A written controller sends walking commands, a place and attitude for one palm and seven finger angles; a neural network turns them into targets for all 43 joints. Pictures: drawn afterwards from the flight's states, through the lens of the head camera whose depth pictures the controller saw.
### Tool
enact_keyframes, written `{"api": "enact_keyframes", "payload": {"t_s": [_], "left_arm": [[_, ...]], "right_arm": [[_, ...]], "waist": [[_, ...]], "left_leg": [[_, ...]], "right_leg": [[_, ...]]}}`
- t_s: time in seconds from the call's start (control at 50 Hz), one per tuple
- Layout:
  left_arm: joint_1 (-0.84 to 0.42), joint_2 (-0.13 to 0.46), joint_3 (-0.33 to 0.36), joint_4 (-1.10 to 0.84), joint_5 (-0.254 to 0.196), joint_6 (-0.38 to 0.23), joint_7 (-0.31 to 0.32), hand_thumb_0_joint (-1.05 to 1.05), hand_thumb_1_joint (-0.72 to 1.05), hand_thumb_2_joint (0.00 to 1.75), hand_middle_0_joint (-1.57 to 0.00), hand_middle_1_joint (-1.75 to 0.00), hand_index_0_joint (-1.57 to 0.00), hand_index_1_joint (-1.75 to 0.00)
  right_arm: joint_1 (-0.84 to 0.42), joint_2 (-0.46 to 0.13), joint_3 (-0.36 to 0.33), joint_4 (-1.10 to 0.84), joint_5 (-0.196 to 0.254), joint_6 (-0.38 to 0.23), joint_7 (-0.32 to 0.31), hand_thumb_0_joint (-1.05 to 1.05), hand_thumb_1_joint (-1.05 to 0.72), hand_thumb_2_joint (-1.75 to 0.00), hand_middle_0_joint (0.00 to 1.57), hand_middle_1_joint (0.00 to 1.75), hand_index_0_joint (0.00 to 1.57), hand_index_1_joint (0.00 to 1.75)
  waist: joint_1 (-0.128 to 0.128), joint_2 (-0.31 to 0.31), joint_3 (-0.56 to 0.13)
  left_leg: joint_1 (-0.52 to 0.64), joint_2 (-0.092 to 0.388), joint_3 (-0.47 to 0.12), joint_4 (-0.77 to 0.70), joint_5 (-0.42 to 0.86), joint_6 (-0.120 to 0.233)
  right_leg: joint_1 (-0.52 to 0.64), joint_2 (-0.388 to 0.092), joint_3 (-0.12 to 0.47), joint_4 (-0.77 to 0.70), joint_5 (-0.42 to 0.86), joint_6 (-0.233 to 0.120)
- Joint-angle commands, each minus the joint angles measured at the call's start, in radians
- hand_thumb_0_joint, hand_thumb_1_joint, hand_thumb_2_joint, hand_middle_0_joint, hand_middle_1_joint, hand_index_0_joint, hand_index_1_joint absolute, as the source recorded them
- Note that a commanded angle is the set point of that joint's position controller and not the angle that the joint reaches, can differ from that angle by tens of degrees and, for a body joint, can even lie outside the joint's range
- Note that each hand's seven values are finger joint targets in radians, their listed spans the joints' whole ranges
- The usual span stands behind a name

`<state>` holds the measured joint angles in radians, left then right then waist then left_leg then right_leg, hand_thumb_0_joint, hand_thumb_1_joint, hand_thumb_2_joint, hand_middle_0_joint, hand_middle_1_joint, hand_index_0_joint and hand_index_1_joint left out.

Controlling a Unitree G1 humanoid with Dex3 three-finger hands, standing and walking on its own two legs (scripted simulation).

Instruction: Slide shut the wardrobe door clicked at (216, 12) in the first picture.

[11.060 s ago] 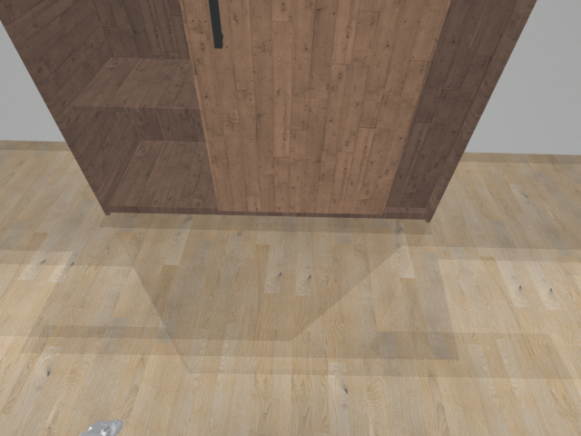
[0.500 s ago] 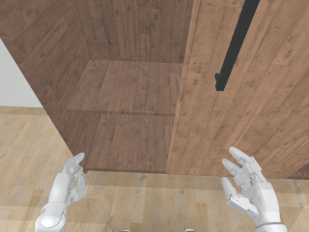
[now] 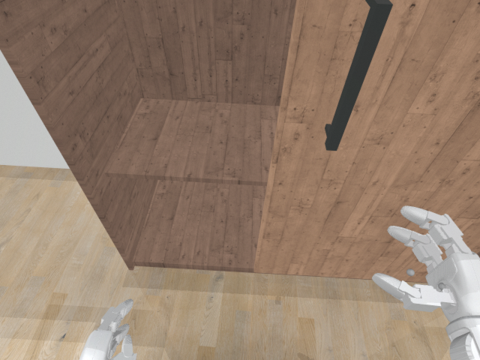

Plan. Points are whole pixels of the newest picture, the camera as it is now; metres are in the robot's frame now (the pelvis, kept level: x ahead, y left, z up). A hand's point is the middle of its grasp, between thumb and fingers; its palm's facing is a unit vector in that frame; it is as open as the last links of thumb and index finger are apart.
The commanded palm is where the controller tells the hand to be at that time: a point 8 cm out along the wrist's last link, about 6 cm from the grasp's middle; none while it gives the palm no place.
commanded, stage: raise the hand with hooked fingers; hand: right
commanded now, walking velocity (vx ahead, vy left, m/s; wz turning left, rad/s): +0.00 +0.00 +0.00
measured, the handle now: (348, 82) +0.55 -0.15 +0.21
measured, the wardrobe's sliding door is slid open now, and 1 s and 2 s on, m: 0.52 0.52 0.52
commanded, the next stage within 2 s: move the hooked fingers beside the handle in 1.20 s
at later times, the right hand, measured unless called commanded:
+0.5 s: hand (473, 225) +0.27 -0.27 +0.18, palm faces +0.06 +0.99 -0.10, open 13.8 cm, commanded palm +0.24 -0.31 +0.18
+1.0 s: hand (473, 195) +0.30 -0.26 +0.21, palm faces +0.05 +0.99 -0.10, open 14.0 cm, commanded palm +0.26 -0.31 +0.21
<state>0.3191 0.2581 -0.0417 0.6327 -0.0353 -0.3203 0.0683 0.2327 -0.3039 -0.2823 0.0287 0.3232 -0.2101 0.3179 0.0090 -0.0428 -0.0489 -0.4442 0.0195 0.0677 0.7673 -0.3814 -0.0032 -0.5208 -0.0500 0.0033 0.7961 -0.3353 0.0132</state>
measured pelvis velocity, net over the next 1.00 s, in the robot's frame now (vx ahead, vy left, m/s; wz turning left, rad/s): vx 0.03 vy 0.02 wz -0.01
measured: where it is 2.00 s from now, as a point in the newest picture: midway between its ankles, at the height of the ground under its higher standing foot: outside the picture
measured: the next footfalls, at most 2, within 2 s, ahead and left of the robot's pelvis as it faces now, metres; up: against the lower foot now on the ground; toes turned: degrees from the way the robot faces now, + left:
none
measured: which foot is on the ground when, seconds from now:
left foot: down 0.00-1.00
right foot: down 0.00-1.00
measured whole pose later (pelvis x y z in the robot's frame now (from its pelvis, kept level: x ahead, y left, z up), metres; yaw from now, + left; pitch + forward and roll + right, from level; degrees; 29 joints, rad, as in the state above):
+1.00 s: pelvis +0.03 +0.02 +0.03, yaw -1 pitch -2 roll +0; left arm 0.24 0.30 -0.06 0.64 -0.07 -0.30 0.09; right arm -0.08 -0.45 -0.48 0.16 0.35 0.06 0.48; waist -0.03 -0.07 -0.03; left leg -0.18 0.01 0.08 0.50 -0.30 0.01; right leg -0.25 -0.05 0.00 0.51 -0.24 0.03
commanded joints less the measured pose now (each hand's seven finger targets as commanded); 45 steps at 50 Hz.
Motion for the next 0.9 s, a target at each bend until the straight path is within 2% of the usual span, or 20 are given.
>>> {"api": "enact_keyframes", "payload": {"t_s": [0.0, 0.02, 0.1, 0.12, 0.14, 0.16, 0.24, 0.28, 0.32, 0.42, 0.48, 0.52, 0.54, 0.6, 0.64, 0.68, 0.74, 0.76, 0.84, 0.88], "left_arm": [[-0.143, 0.131, 0.054, -0.175, -0.011, -0.095, 0.01, 0.0, 0.9, 0.9, -0.2, -0.3, -0.2, -0.3], [-0.141, 0.136, 0.054, -0.173, -0.01, -0.097, 0.012, 0.0, 0.9, 0.9, -0.2, -0.3, -0.2, -0.3], [-0.148, 0.137, 0.05, -0.16, -0.017, -0.1, 0.021, 0.0, 0.9, 0.9, -0.2, -0.3, -0.2, -0.3], [-0.146, 0.144, 0.047, -0.159, -0.011, -0.097, 0.023, 0.0, 0.9, 0.9, -0.2, -0.3, -0.2, -0.3], [-0.155, 0.139, 0.046, -0.16, -0.016, -0.097, 0.023, 0.0, 0.9, 0.9, -0.2, -0.3, -0.2, -0.3], [-0.154, 0.137, 0.045, -0.16, -0.014, -0.095, 0.024, 0.0, 0.9, 0.9, -0.2, -0.3, -0.2, -0.3], [-0.169, 0.135, 0.034, -0.154, -0.02, -0.087, 0.029, 0.0, 0.9, 0.9, -0.2, -0.3, -0.2, -0.3], [-0.172, 0.135, 0.03, -0.154, -0.022, -0.082, 0.033, 0.0, 0.9, 0.9, -0.2, -0.3, -0.2, -0.3], [-0.176, 0.134, 0.022, -0.152, -0.02, -0.076, 0.035, 0.0, 0.9, 0.9, -0.2, -0.3, -0.2, -0.3], [-0.193, 0.128, 0.011, -0.151, -0.025, -0.064, 0.038, 0.0, 0.9, 0.9, -0.2, -0.3, -0.2, -0.3], [-0.202, 0.125, 0.008, -0.151, -0.028, -0.062, 0.04, 0.0, 0.9, 0.9, -0.2, -0.3, -0.2, -0.3], [-0.204, 0.129, 0.005, -0.146, -0.028, -0.057, 0.039, 0.0, 0.9, 0.9, -0.2, -0.3, -0.2, -0.3], [-0.212, 0.129, 0.003, -0.146, -0.031, -0.056, 0.039, 0.0, 0.9, 0.9, -0.2, -0.3, -0.2, -0.3], [-0.214, 0.132, 0.005, -0.146, -0.034, -0.051, 0.042, 0.0, 0.9, 0.9, -0.2, -0.3, -0.2, -0.3], [-0.217, 0.131, 0.003, -0.143, -0.037, -0.046, 0.04, 0.0, 0.9, 0.9, -0.2, -0.3, -0.2, -0.3], [-0.221, 0.135, 0.005, -0.146, -0.04, -0.045, 0.04, 0.0, 0.9, 0.9, -0.2, -0.3, -0.2, -0.3], [-0.215, 0.136, 0.006, -0.148, -0.045, -0.041, 0.033, 0.0, 0.9, 0.9, -0.2, -0.3, -0.2, -0.3], [-0.213, 0.14, 0.011, -0.151, -0.046, -0.04, 0.031, 0.0, 0.9, 0.9, -0.2, -0.3, -0.2, -0.3], [-0.222, 0.142, 0.015, -0.163, -0.046, -0.039, 0.027, 0.0, 0.9, 0.9, -0.2, -0.3, -0.2, -0.3], [-0.22, 0.138, 0.018, -0.166, -0.044, -0.043, 0.03, 0.0, 0.9, 0.9, -0.2, -0.3, -0.2, -0.3]], "right_arm": [[-0.168, -0.175, -0.084, -0.244, 0.011, -0.055, 0.006, 0.0, 0.17, -0.44, 0.28, 0.99, 0.28, 0.99], [-0.171, -0.195, -0.099, -0.236, 0.013, -0.041, 0.011, 0.0, 0.2, -0.43, 0.28, 1.0, 0.28, 1.0], [-0.227, -0.216, -0.126, -0.237, 0.018, -0.01, 0.016, 0.0, 0.29, -0.39, 0.29, 1.07, 0.29, 1.07], [-0.249, -0.243, -0.144, -0.238, 0.021, 0.003, 0.021, 0.0, 0.31, -0.38, 0.29, 1.08, 0.29, 1.08], [-0.27, -0.239, -0.146, -0.25, 0.021, 0.01, 0.025, 0.0, 0.34, -0.37, 0.29, 1.1, 0.29, 1.1], [-0.273, -0.246, -0.156, -0.252, 0.024, 0.02, 0.027, 0.0, 0.36, -0.36, 0.29, 1.11, 0.29, 1.11], [-0.33, -0.252, -0.157, -0.213, 0.032, 0.071, 0.057, 0.0, 0.45, -0.32, 0.3, 1.17, 0.3, 1.17], [-0.351, -0.266, -0.167, -0.2, 0.031, 0.096, 0.069, 0.0, 0.5, -0.3, 0.3, 1.2, 0.3, 1.2], [-0.385, -0.294, -0.19, -0.169, 0.038, 0.122, 0.086, 0.0, 0.5, -0.3, 0.3, 1.2, 0.3, 1.2], [-0.476, -0.339, -0.218, -0.162, 0.034, 0.16, 0.109, 0.0, 0.5, -0.3, 0.3, 1.2, 0.3, 1.2], [-0.52, -0.359, -0.236, -0.155, 0.041, 0.168, 0.122, 0.0, 0.5, -0.3, 0.3, 1.2, 0.3, 1.2], [-0.528, -0.399, -0.268, -0.122, 0.042, 0.18, 0.127, 0.0, 0.5, -0.3, 0.3, 1.2, 0.3, 1.2], [-0.561, -0.396, -0.261, -0.127, 0.043, 0.184, 0.133, 0.0, 0.5, -0.3, 0.3, 1.2, 0.3, 1.2], [-0.595, -0.428, -0.285, -0.092, 0.048, 0.201, 0.151, 0.0, 0.5, -0.3, 0.3, 1.2, 0.3, 1.2], [-0.622, -0.449, -0.296, -0.068, 0.051, 0.211, 0.159, 0.0, 0.5, -0.3, 0.3, 1.2, 0.3, 1.2], [-0.653, -0.473, -0.306, -0.062, 0.05, 0.219, 0.169, 0.0, 0.5, -0.3, 0.3, 1.2, 0.3, 1.2], [-0.587, -0.413, -0.264, 0.008, 0.059, 0.238, 0.187, 0.0, 0.5, -0.3, 0.3, 1.2, 0.3, 1.2], [-0.575, -0.424, -0.272, 0.015, 0.059, 0.243, 0.189, 0.0, 0.5, -0.3, 0.3, 1.2, 0.3, 1.2], [-0.584, -0.454, -0.301, -0.038, 0.061, 0.236, 0.177, 0.0, 0.5, -0.3, 0.3, 1.2, 0.3, 1.2], [-0.594, -0.466, -0.322, -0.079, 0.059, 0.219, 0.163, 0.0, 0.5, -0.3, 0.3, 1.2, 0.3, 1.2]], "waist": [[-0.031, -0.023, -0.148], [-0.038, -0.019, -0.136], [-0.036, -0.025, -0.124], [-0.045, -0.03, -0.126], [-0.044, -0.062, -0.138], [-0.049, -0.063, -0.157], [-0.048, -0.065, -0.117], [-0.05, -0.045, -0.124], [-0.055, -0.028, -0.097], [-0.053, -0.074, -0.126], [-0.049, -0.047, -0.136], [-0.058, -0.033, -0.132], [-0.053, -0.064, -0.131], [-0.054, -0.026, -0.147], [-0.055, -0.049, -0.127], [-0.055, -0.044, -0.148], [-0.055, -0.017, -0.103], [-0.058, 0.009, -0.104], [-0.063, -0.004, -0.12], [-0.064, -0.016, -0.158]], "left_leg": [[0.039, -0.032, 0.001, -0.176, 0.067, 0.01], [0.055, -0.037, -0.001, -0.184, 0.083, 0.014], [0.078, -0.038, 0.013, -0.207, 0.117, 0.013], [0.102, -0.043, 0.013, -0.209, 0.136, 0.017], [0.116, -0.041, 0.015, -0.211, 0.17, 0.018], [0.127, -0.04, 0.017, -0.214, 0.19, 0.018], [0.151, -0.044, 0.019, -0.245, 0.231, 0.02], [0.16, -0.045, 0.02, -0.257, 0.238, 0.017], [0.175, -0.049, 0.016, -0.279, 0.249, 0.019], [0.2, -0.048, 0.012, -0.306, 0.266, 0.019], [0.211, -0.047, 0.016, -0.317, 0.281, 0.018], [0.225, -0.046, 0.012, -0.328, 0.288, 0.018], [0.227, -0.043, 0.012, -0.331, 0.291, 0.019], [0.24, -0.04, 0.01, -0.339, 0.313, 0.016], [0.238, -0.038, 0.003, -0.352, 0.317, 0.015], [0.248, -0.035, 0.0, -0.355, 0.322, 0.014], [0.234, -0.034, 0.001, -0.359, 0.327, 0.013], [0.226, -0.033, -0.002, -0.36, 0.317, 0.009], [0.23, -0.03, -0.01, -0.363, 0.297, 0.007], [0.244, -0.031, -0.008, -0.356, 0.309, 0.007]], "right_leg": [[0.162, 0.049, 0.02, -0.178, 0.064, -0.038], [0.169, 0.049, 0.022, -0.183, 0.079, -0.039], [0.211, 0.048, 0.026, -0.221, 0.092, -0.037], [0.219, 0.049, 0.03, -0.228, 0.111, -0.037], [0.242, 0.051, 0.027, -0.234, 0.139, -0.035], [0.26, 0.051, 0.028, -0.238, 0.155, -0.035], [0.287, 0.051, 0.026, -0.265, 0.182, -0.035], [0.304, 0.05, 0.026, -0.276, 0.183, -0.035], [0.303, 0.055, 0.029, -0.286, 0.19, -0.037], [0.353, 0.056, 0.023, -0.305, 0.21, -0.036], [0.375, 0.054, 0.03, -0.32, 0.222, -0.038], [0.371, 0.057, 0.027, -0.323, 0.226, -0.039], [0.374, 0.059, 0.026, -0.329, 0.227, -0.038], [0.389, 0.061, 0.026, -0.335, 0.241, -0.042], [0.384, 0.064, 0.02, -0.335, 0.238, -0.043], [0.397, 0.065, 0.018, -0.339, 0.241, -0.045], [0.372, 0.067, 0.013, -0.338, 0.237, -0.044], [0.368, 0.068, 0.012, -0.338, 0.225, -0.046], [0.366, 0.069, 0.006, -0.335, 0.218, -0.046], [0.393, 0.069, 0.003, -0.334, 0.235, -0.048]]}}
